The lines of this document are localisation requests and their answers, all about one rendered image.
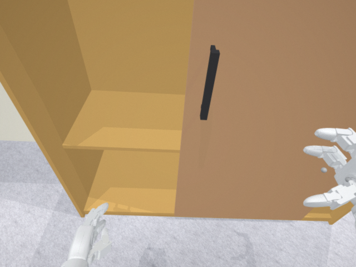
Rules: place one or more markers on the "robot left hand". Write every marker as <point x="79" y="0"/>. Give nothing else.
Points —
<point x="86" y="236"/>

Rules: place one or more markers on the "robot right hand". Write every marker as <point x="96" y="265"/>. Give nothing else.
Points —
<point x="345" y="191"/>

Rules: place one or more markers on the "handle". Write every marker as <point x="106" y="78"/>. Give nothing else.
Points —
<point x="209" y="83"/>

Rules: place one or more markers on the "wardrobe door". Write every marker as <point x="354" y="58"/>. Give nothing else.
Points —
<point x="286" y="69"/>
<point x="325" y="210"/>

